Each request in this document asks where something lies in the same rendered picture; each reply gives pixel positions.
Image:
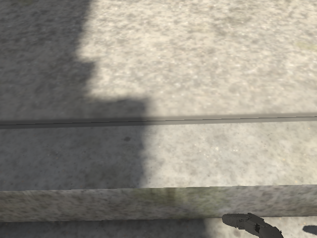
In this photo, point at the robot right hand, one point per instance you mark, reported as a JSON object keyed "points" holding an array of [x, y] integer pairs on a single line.
{"points": [[252, 224]]}

